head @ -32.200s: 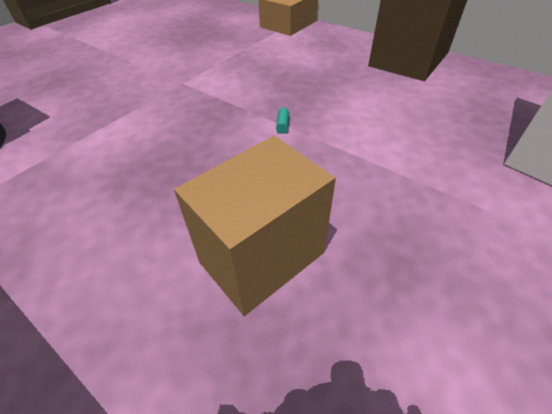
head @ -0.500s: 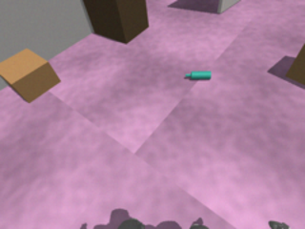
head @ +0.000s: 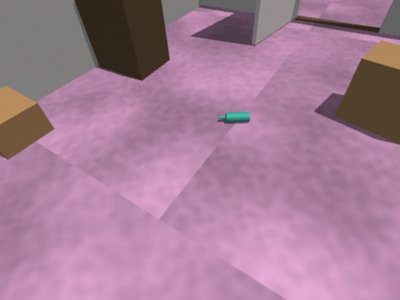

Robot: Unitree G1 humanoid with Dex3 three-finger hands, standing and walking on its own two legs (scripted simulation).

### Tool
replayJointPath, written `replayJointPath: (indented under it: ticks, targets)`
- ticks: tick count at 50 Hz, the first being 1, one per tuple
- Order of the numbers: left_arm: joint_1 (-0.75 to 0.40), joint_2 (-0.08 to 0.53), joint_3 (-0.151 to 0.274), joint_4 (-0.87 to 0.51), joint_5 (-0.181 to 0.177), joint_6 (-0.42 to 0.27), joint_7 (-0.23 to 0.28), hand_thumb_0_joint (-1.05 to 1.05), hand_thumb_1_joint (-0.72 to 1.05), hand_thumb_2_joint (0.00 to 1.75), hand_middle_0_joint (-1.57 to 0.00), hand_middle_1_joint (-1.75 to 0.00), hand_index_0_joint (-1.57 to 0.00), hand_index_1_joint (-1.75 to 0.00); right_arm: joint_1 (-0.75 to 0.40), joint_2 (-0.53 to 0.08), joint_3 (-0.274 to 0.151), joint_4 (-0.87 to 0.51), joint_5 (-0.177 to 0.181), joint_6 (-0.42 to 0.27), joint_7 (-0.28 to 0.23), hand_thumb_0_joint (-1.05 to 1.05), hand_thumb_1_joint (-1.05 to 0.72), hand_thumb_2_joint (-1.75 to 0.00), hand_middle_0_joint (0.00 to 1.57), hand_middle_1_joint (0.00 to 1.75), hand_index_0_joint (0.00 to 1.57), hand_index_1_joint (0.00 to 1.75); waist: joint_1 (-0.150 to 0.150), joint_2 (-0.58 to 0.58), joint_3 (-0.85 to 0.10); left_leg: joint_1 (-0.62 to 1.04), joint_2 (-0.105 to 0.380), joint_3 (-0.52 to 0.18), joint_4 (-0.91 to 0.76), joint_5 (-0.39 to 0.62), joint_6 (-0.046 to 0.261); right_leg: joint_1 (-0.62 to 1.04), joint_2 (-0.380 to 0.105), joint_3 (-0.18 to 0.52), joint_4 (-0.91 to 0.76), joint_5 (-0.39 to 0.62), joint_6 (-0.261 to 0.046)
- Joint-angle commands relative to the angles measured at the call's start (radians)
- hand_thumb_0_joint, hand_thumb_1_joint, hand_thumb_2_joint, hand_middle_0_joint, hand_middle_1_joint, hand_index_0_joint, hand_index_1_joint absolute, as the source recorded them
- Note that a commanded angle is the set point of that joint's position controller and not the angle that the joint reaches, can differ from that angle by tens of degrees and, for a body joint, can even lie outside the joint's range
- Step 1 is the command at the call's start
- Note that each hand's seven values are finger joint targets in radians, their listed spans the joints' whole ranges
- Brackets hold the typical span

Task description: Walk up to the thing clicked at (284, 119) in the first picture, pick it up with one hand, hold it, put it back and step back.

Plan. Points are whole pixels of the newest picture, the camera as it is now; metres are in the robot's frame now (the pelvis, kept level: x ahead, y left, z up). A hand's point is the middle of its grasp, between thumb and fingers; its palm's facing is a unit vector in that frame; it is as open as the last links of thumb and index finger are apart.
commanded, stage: walk up
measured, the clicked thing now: (234, 117) +1.47 -0.21 -0.72
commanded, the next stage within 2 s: stand in 0.24 s
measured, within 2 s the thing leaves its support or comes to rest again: neither
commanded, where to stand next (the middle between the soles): +0.09 +0.03 m, yaw +0 degrees
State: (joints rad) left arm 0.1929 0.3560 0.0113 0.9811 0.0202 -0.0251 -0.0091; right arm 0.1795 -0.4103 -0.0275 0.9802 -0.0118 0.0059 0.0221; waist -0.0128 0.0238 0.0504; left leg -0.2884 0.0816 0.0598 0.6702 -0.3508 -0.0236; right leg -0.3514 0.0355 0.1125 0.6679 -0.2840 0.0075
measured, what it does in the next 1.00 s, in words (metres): stands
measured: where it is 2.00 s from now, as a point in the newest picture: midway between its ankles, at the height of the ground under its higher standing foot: outside the picture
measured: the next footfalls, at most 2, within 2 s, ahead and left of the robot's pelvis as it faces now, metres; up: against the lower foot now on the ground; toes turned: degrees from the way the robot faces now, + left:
none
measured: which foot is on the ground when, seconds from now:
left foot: down 0.00-1.00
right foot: down 0.00-1.00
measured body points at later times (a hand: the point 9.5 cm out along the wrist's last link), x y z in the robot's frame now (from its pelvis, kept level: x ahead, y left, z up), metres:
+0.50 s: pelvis +0.02 +0.01 +0.02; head +0.03 +0.01 +0.47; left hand +0.13 +0.30 -0.10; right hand +0.10 -0.30 -0.11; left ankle +0.01 +0.15 -0.72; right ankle +0.05 -0.13 -0.72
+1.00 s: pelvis +0.03 +0.01 +0.03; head +0.04 +0.00 +0.48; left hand +0.08 +0.32 -0.10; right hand +0.13 -0.29 -0.11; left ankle +0.01 +0.15 -0.72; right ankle +0.05 -0.13 -0.72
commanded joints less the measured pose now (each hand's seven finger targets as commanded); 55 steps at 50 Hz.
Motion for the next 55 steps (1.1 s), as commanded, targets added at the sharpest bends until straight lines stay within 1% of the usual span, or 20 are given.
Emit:
replayJointPath:
  ticks: [1, 3, 6, 7, 11, 12, 15, 17, 21, 23, 25, 28, 30, 33, 37, 41, 48, 51, 53, 55]
  targets:
    - [-0.080, 0.244, 0.058, -0.055, -0.008, -0.026, 0.018, 0.00, 0.90, 0.90, -0.20, -0.30, -0.20, -0.30, -0.046, -0.200, -0.041, -0.046, 0.003, -0.037, -0.011, 0.00, -0.90, -0.90, 0.20, 0.30, 0.20, 0.30, -0.003, -0.054, -0.027, 0.004, 0.058, -0.127, -0.213, -0.136, 0.082, -0.008, -0.074, 0.144, -0.187, -0.055, -0.078]
    - [-0.069, 0.239, 0.052, -0.040, -0.012, -0.031, 0.020, 0.00, 0.90, 0.90, -0.20, -0.30, -0.20, -0.30, -0.062, -0.194, -0.036, -0.040, 0.007, -0.039, -0.012, 0.00, -0.90, -0.90, 0.20, 0.30, 0.20, 0.30, 0.001, -0.068, -0.069, 0.046, 0.055, -0.102, -0.190, -0.048, 0.083, 0.027, -0.084, 0.144, -0.179, 0.085, -0.075]
    - [-0.090, 0.235, 0.047, -0.025, -0.018, -0.030, 0.023, 0.00, 0.90, 0.90, -0.20, -0.30, -0.20, -0.30, -0.067, -0.196, -0.036, -0.019, 0.010, -0.039, -0.015, 0.00, -0.90, -0.90, 0.20, 0.30, 0.20, 0.30, -0.007, -0.066, -0.094, 0.093, 0.055, -0.079, -0.194, 0.054, 0.074, 0.043, -0.094, 0.136, -0.168, 0.222, -0.070]
    - [-0.088, 0.235, 0.048, -0.019, -0.021, -0.030, 0.025, 0.00, 0.90, 0.90, -0.20, -0.30, -0.20, -0.30, -0.078, -0.199, -0.036, -0.012, 0.013, -0.038, -0.015, 0.00, -0.90, -0.90, 0.20, 0.30, 0.20, 0.30, -0.001, -0.057, -0.095, 0.097, 0.061, -0.076, -0.196, 0.082, 0.076, 0.055, -0.091, 0.125, -0.162, 0.245, -0.068]
    - [-0.094, 0.233, 0.043, -0.003, -0.022, -0.025, 0.029, 0.00, 0.90, 0.90, -0.20, -0.30, -0.20, -0.30, -0.090, -0.194, -0.038, 0.009, 0.014, -0.031, -0.016, 0.00, -0.90, -0.90, 0.20, 0.30, 0.20, 0.30, -0.004, -0.070, -0.117, 0.140, 0.065, -0.058, -0.205, 0.120, 0.077, 0.067, -0.099, 0.126, -0.165, 0.289, -0.065]
    - [-0.108, 0.206, 0.031, 0.021, -0.018, -0.021, 0.021, 0.00, 0.90, 0.90, -0.20, -0.30, -0.20, -0.30, -0.070, -0.181, -0.025, 0.024, 0.010, -0.032, -0.019, 0.00, -0.90, -0.90, 0.20, 0.30, 0.20, 0.30, -0.009, -0.077, -0.127, 0.092, 0.065, -0.111, -0.260, 0.119, 0.070, 0.137, -0.121, 0.096, -0.207, 0.264, -0.047]
    - [-0.114, 0.214, 0.027, 0.037, -0.015, -0.014, 0.016, 0.00, 0.90, 0.90, -0.20, -0.30, -0.20, -0.30, -0.118, -0.179, -0.026, 0.041, 0.007, -0.034, -0.021, 0.00, -0.90, -0.90, 0.20, 0.30, 0.20, 0.30, 0.004, -0.078, -0.105, 0.150, 0.057, -0.094, -0.278, 0.140, 0.055, 0.102, -0.124, 0.103, -0.253, 0.246, -0.038]
    - [-0.136, 0.215, 0.024, 0.052, -0.017, -0.012, 0.016, 0.00, 0.90, 0.90, -0.20, -0.30, -0.20, -0.30, -0.120, -0.176, -0.023, 0.058, 0.007, -0.036, -0.021, 0.00, -0.90, -0.90, 0.20, 0.30, 0.20, 0.30, -0.001, -0.063, -0.091, 0.151, 0.059, -0.101, -0.299, 0.145, 0.050, 0.118, -0.122, 0.088, -0.271, 0.241, -0.035]
    - [-0.146, 0.213, 0.027, 0.070, -0.019, -0.016, 0.019, 0.00, 0.90, 0.90, -0.20, -0.30, -0.20, -0.30, -0.118, -0.175, -0.022, 0.080, 0.006, -0.043, -0.021, 0.00, -0.90, -0.90, 0.20, 0.30, 0.20, 0.30, 0.001, -0.048, -0.122, 0.165, 0.067, -0.099, -0.324, 0.271, 0.046, 0.201, -0.132, 0.059, -0.268, 0.370, -0.027]
    - [-0.157, 0.205, 0.026, 0.076, -0.019, -0.015, 0.018, 0.00, 0.90, 0.90, -0.20, -0.30, -0.20, -0.30, -0.122, -0.172, -0.021, 0.087, 0.006, -0.044, -0.022, 0.00, -0.90, -0.90, 0.20, 0.30, 0.20, 0.30, 0.002, -0.023, -0.113, 0.162, 0.068, -0.100, -0.347, 0.263, 0.043, 0.204, -0.129, 0.053, -0.283, 0.347, -0.023]
    - [-0.167, 0.209, 0.027, 0.083, -0.018, -0.012, 0.018, 0.00, 0.90, 0.90, -0.20, -0.30, -0.20, -0.30, -0.141, -0.170, -0.023, 0.091, 0.004, -0.042, -0.021, 0.00, -0.90, -0.90, 0.20, 0.30, 0.20, 0.30, 0.005, -0.011, -0.095, 0.152, 0.064, -0.103, -0.369, 0.201, 0.038, 0.199, -0.127, 0.051, -0.306, 0.279, -0.022]
    - [-0.161, 0.196, 0.025, 0.093, -0.013, -0.010, 0.016, 0.00, 0.90, 0.90, -0.20, -0.30, -0.20, -0.30, -0.155, -0.169, -0.025, 0.092, 0.001, -0.041, -0.021, 0.00, -0.90, -0.90, 0.20, 0.30, 0.20, 0.30, 0.008, 0.011, -0.074, 0.143, 0.068, -0.107, -0.394, 0.144, 0.038, 0.195, -0.124, 0.045, -0.331, 0.247, -0.018]
    - [-0.166, 0.200, 0.029, 0.100, -0.012, -0.012, 0.015, 0.00, 0.90, 0.90, -0.20, -0.30, -0.20, -0.30, -0.145, -0.163, -0.023, 0.096, 0.002, -0.044, -0.020, 0.00, -0.90, -0.90, 0.20, 0.30, 0.20, 0.30, 0.004, 0.003, -0.088, 0.150, 0.074, -0.112, -0.405, 0.180, 0.035, 0.220, -0.127, 0.041, -0.326, 0.273, -0.017]
    - [-0.167, 0.202, 0.029, 0.104, -0.011, -0.014, 0.015, 0.00, 0.90, 0.90, -0.20, -0.30, -0.20, -0.30, -0.152, -0.161, -0.025, 0.098, 0.002, -0.043, -0.021, 0.00, -0.90, -0.90, 0.20, 0.30, 0.20, 0.30, 0.003, -0.007, -0.081, 0.165, 0.067, -0.108, -0.407, 0.155, 0.034, 0.199, -0.130, 0.043, -0.345, 0.249, -0.018]
    - [-0.162, 0.199, 0.028, 0.107, -0.011, -0.015, 0.015, 0.00, 0.90, 0.90, -0.20, -0.30, -0.20, -0.30, -0.150, -0.160, -0.027, 0.097, 0.002, -0.044, -0.022, 0.00, -0.90, -0.90, 0.20, 0.30, 0.20, 0.30, 0.001, -0.013, -0.116, 0.209, 0.068, -0.101, -0.389, 0.242, 0.032, 0.206, -0.138, 0.037, -0.347, 0.308, -0.020]
    - [-0.154, 0.204, 0.027, 0.110, -0.012, -0.013, 0.017, 0.00, 0.90, 0.90, -0.20, -0.30, -0.20, -0.30, -0.146, -0.162, -0.027, 0.100, 0.003, -0.039, -0.022, 0.00, -0.90, -0.90, 0.20, 0.30, 0.20, 0.30, -0.002, -0.027, -0.100, 0.200, 0.063, -0.102, -0.390, 0.206, 0.033, 0.195, -0.138, 0.031, -0.359, 0.277, -0.016]
    - [-0.139, 0.204, 0.027, 0.114, -0.011, -0.014, 0.019, 0.00, 0.90, 0.90, -0.20, -0.30, -0.20, -0.30, -0.143, -0.158, -0.027, 0.104, 0.004, -0.033, -0.019, 0.00, -0.90, -0.90, 0.20, 0.30, 0.20, 0.30, 0.000, -0.052, -0.103, 0.221, 0.059, -0.100, -0.382, 0.209, 0.035, 0.184, -0.141, 0.029, -0.368, 0.274, -0.018]
    - [-0.128, 0.202, 0.027, 0.114, -0.012, -0.013, 0.020, 0.00, 0.90, 0.90, -0.20, -0.30, -0.20, -0.30, -0.137, -0.163, -0.028, 0.104, 0.003, -0.033, -0.020, 0.00, -0.90, -0.90, 0.20, 0.30, 0.20, 0.30, 0.002, -0.042, -0.100, 0.207, 0.062, -0.100, -0.383, 0.243, 0.036, 0.207, -0.145, 0.026, -0.362, 0.314, -0.017]
    - [-0.128, 0.206, 0.028, 0.116, -0.013, -0.013, 0.021, 0.00, 0.90, 0.90, -0.20, -0.30, -0.20, -0.30, -0.134, -0.161, -0.028, 0.103, 0.004, -0.032, -0.020, 0.00, -0.90, -0.90, 0.20, 0.30, 0.20, 0.30, -0.001, -0.041, -0.101, 0.212, 0.061, -0.102, -0.381, 0.233, 0.035, 0.202, -0.144, 0.023, -0.361, 0.293, -0.017]
    - [-0.128, 0.204, 0.029, 0.110, -0.015, -0.013, 0.021, 0.00, 0.90, 0.90, -0.20, -0.30, -0.20, -0.30, -0.133, -0.156, -0.025, 0.103, 0.003, -0.033, -0.021, 0.00, -0.90, -0.90, 0.20, 0.30, 0.20, 0.30, 0.005, -0.041, -0.101, 0.199, 0.061, -0.099, -0.379, 0.276, 0.036, 0.223, -0.150, 0.025, -0.360, 0.341, -0.018]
